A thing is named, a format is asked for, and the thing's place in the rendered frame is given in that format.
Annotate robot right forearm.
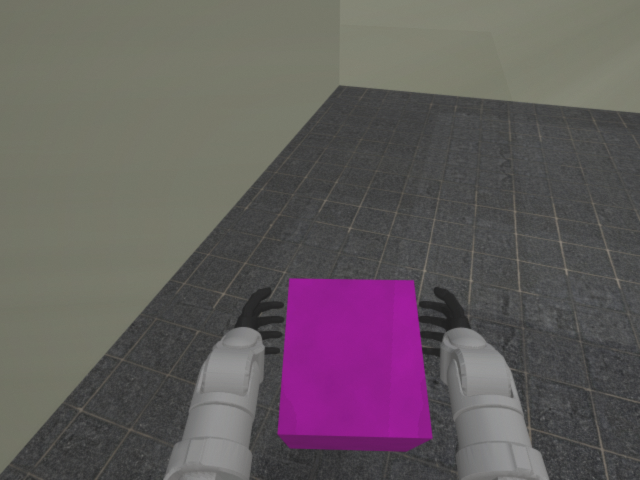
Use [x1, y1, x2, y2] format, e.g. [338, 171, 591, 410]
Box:
[440, 328, 549, 480]

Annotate robot right hand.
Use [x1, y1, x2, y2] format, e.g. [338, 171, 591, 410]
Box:
[418, 287, 472, 357]

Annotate robot left forearm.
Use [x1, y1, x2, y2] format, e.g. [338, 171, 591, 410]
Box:
[163, 327, 265, 480]

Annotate robot left hand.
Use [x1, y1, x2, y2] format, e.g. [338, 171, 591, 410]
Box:
[234, 287, 284, 355]

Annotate carton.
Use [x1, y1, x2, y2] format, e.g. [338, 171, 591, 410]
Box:
[278, 278, 433, 452]

